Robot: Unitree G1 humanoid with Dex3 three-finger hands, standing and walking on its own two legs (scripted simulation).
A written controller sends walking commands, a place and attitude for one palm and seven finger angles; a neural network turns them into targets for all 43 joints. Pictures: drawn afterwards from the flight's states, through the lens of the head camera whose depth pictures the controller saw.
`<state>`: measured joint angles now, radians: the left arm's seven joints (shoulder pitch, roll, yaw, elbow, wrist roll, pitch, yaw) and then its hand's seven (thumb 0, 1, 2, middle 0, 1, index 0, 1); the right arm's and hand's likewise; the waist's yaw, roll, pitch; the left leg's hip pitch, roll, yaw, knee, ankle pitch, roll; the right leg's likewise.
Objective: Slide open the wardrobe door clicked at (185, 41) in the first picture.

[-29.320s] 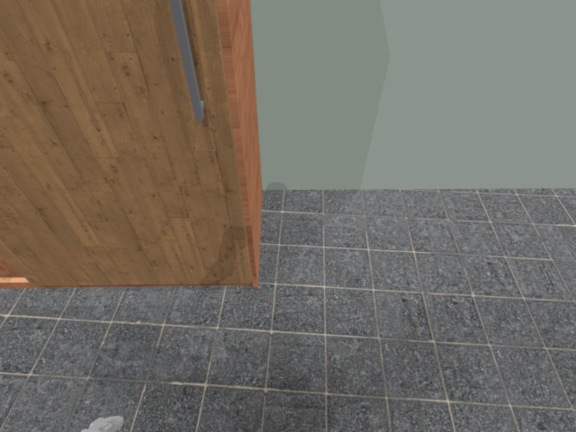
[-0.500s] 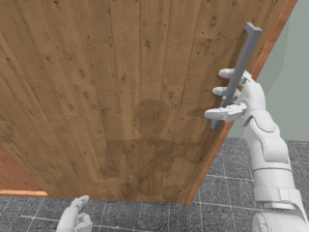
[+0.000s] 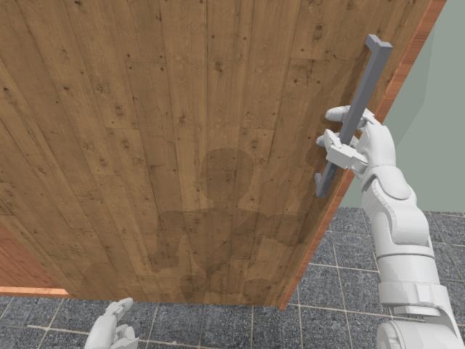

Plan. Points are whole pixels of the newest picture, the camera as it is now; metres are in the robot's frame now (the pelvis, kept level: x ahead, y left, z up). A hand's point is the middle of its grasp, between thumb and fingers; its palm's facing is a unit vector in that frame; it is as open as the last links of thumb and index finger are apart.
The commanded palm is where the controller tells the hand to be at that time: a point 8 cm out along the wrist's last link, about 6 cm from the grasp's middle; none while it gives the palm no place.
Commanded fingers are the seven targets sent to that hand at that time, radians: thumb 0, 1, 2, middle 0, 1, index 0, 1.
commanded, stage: grip the handle and tug to test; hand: right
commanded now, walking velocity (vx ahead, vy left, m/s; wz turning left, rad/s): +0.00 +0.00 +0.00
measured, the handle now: (342, 130) +0.44 -0.14 +0.20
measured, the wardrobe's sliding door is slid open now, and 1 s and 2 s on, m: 0.00 0.00 0.07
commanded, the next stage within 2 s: tug the door sideways, standing still in 0.74 s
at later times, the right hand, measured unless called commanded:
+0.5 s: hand (330, 149) +0.39 -0.12 +0.19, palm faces -0.02 +1.00 -0.01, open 5.2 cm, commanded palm +0.34 -0.17 +0.20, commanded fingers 0.00 -0.90 -0.90 0.45 1.40 0.45 1.40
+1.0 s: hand (333, 154) +0.38 -0.12 +0.19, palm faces -0.02 +1.00 -0.03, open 5.6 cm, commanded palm +0.35 -0.16 +0.20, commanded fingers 0.00 -0.90 -0.90 0.45 1.40 0.45 1.40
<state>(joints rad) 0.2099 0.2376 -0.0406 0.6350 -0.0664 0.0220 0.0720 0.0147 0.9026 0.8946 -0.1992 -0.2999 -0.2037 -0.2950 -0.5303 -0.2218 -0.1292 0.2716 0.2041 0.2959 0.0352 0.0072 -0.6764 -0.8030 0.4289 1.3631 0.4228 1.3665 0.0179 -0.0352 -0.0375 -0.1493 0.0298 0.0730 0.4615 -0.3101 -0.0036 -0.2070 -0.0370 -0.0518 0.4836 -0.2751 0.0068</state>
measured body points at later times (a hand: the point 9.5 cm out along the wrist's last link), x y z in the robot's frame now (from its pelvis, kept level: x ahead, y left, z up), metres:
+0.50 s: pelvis +0.01 +0.01 +0.00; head -0.01 +0.02 +0.45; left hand +0.16 +0.25 -0.09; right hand +0.38 -0.17 +0.19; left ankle -0.04 +0.12 -0.74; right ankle -0.01 -0.12 -0.74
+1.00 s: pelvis +0.04 +0.01 +0.00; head +0.04 +0.03 +0.45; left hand +0.24 +0.23 -0.09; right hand +0.37 -0.17 +0.19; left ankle -0.04 +0.12 -0.74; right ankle -0.01 -0.12 -0.74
